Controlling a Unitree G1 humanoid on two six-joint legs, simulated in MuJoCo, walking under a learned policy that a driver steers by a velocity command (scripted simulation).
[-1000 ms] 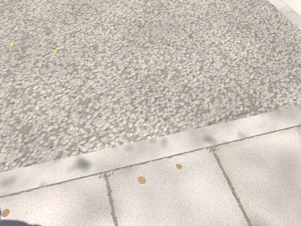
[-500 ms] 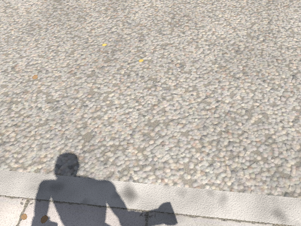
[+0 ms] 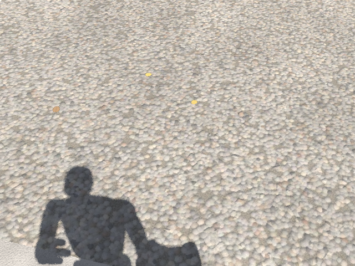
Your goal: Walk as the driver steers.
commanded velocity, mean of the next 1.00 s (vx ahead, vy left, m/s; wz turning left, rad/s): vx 0.50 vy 0.00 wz -0.49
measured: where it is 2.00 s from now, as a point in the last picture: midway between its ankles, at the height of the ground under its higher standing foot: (248, 197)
